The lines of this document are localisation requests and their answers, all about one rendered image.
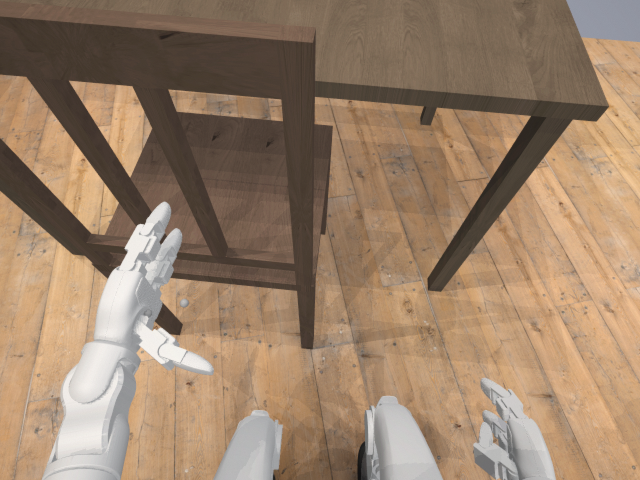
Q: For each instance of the left robot thigh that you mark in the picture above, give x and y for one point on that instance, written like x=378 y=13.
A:
x=253 y=452

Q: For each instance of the right robot hand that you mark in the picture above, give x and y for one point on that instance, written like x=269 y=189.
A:
x=523 y=452

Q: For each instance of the left robot forearm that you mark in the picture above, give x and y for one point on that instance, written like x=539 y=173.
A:
x=96 y=396

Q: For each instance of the table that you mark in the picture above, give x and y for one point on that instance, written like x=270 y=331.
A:
x=522 y=57

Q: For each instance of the chair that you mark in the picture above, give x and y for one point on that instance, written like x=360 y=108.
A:
x=249 y=196

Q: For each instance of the robot right shin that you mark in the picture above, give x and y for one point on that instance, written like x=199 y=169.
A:
x=373 y=472

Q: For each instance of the left robot hand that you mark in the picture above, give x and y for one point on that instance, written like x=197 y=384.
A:
x=133 y=287

